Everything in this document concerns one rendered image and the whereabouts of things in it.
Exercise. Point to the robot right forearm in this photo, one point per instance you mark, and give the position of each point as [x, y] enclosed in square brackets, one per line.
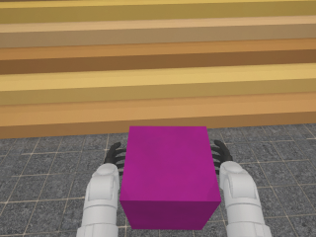
[242, 202]

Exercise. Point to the carton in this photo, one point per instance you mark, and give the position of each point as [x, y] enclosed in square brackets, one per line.
[169, 180]

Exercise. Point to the right robot hand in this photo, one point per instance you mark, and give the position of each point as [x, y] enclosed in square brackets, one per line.
[224, 154]

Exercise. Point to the robot left forearm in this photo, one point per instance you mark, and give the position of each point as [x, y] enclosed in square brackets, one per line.
[101, 204]

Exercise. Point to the left robot hand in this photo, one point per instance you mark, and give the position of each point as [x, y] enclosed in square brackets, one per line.
[111, 156]

